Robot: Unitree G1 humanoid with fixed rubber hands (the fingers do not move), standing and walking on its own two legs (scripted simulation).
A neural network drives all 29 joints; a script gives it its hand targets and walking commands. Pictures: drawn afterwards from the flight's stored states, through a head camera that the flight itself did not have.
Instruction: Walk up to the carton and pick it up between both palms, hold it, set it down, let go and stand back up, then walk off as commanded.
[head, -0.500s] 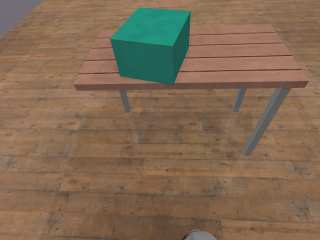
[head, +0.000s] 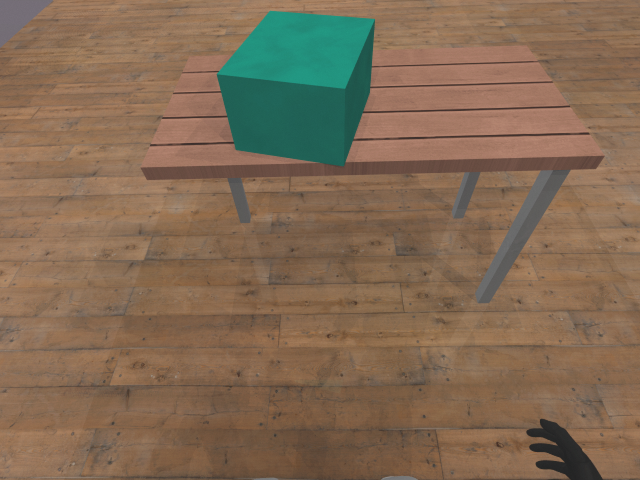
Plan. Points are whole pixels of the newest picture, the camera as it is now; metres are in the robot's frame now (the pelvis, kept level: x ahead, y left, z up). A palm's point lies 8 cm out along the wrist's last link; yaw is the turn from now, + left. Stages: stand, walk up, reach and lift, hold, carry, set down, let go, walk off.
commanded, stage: walk up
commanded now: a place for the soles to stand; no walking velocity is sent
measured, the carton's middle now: (305, 84) +0.90 +0.02 +0.01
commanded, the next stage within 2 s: none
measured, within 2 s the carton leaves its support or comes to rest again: neither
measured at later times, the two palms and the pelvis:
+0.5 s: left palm out of the picture +0.10 +0.30 -0.08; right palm out of the picture +0.10 -0.33 -0.10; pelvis +0.00 -0.01 +0.00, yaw -2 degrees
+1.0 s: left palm out of the picture +0.11 +0.30 -0.08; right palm out of the picture +0.12 -0.32 -0.09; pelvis +0.01 -0.01 +0.00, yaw -2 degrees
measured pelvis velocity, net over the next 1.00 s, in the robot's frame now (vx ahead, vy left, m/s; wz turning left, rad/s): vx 0.01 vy -0.01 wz -0.04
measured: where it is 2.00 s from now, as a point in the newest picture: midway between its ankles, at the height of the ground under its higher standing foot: (324, 433)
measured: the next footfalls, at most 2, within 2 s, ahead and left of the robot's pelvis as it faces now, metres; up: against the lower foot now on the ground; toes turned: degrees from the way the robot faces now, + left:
right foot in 1.70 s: +0.36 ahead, -0.10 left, +0.00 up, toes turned -6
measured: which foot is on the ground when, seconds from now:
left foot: down 0.00-1.00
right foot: down 0.00-1.00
